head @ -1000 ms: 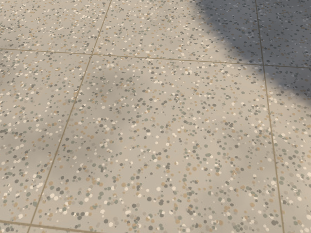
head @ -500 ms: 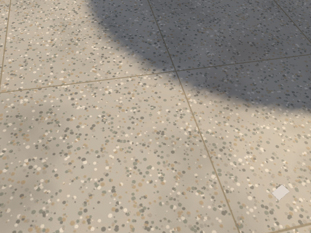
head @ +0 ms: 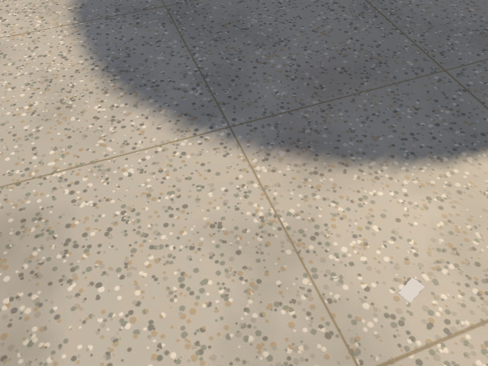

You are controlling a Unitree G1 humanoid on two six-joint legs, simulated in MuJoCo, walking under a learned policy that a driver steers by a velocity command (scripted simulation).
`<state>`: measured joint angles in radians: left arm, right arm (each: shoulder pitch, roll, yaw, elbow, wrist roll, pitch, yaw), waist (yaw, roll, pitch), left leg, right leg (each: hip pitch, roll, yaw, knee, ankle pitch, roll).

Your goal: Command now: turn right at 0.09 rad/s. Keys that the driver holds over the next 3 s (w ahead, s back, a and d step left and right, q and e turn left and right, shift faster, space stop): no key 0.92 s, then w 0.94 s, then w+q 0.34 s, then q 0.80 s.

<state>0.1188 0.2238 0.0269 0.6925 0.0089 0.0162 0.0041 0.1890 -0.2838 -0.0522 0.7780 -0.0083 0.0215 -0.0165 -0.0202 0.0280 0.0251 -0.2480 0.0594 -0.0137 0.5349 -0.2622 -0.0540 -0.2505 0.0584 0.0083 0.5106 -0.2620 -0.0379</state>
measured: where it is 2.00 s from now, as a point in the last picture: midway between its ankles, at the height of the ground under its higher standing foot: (253, 359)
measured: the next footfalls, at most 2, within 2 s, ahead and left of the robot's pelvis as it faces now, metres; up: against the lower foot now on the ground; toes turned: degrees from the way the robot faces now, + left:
left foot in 1.62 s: +0.43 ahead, +0.14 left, +0.00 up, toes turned +2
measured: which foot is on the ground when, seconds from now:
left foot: down 0.00-1.00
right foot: down 0.00-1.00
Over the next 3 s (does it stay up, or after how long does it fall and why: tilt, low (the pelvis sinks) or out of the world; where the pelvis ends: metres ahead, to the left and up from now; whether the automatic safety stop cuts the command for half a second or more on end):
stays up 0.77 0.06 0.00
